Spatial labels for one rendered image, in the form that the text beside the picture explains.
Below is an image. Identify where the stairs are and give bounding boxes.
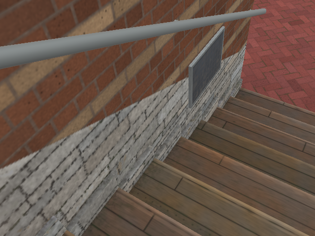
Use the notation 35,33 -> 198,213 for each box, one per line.
62,88 -> 315,236

